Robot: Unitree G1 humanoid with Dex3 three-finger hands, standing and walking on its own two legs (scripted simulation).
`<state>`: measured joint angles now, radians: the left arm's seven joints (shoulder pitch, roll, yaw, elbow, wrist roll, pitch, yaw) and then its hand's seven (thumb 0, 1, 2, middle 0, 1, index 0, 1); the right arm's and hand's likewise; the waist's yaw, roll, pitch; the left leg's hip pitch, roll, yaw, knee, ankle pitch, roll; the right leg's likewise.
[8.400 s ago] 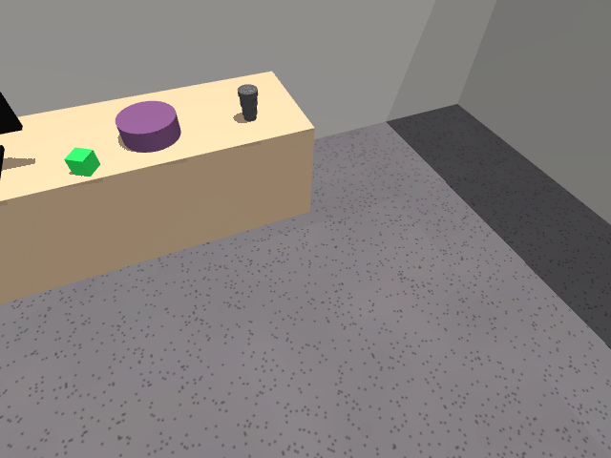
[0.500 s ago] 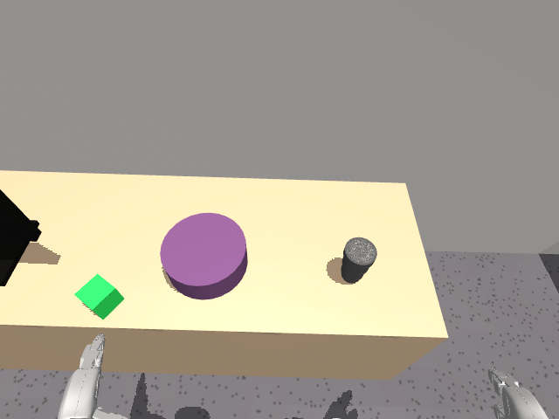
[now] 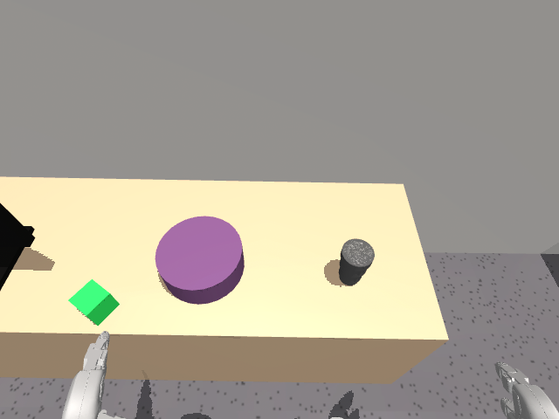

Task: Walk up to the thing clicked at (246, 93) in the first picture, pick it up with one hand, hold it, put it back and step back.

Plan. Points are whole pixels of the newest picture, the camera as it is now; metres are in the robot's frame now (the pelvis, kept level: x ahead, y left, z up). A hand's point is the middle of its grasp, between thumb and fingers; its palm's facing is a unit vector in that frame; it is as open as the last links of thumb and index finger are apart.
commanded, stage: go down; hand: right
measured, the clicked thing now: (353, 265) +0.47 -0.16 -0.22
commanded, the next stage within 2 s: approach in 1.58 s
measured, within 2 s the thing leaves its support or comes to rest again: neither
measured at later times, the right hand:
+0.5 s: hand (512, 306) +0.28 -0.32 +0.01, palm faces +0.13 +0.98 -0.16, open 17.5 cm
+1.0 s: hand (531, 250) +0.35 -0.34 +0.06, palm faces +0.14 +0.99 -0.09, open 17.6 cm
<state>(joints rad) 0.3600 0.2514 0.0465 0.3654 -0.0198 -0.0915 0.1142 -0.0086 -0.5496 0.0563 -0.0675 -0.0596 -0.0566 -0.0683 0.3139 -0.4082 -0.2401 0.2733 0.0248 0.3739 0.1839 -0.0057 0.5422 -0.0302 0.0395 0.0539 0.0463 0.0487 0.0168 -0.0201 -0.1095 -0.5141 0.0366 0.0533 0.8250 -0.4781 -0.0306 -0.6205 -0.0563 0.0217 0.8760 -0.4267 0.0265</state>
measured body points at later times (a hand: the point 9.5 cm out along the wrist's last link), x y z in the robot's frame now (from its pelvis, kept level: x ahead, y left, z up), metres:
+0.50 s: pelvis -0.01 +0.00 +0.01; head +0.02 -0.01 +0.45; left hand +0.13 +0.26 -0.05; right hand +0.27 -0.37 +0.03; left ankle -0.04 +0.14 -0.70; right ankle +0.00 -0.13 -0.70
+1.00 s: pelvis -0.02 +0.00 +0.01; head +0.03 -0.03 +0.46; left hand +0.12 +0.27 -0.05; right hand +0.33 -0.39 +0.07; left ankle -0.04 +0.14 -0.70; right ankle +0.00 -0.13 -0.70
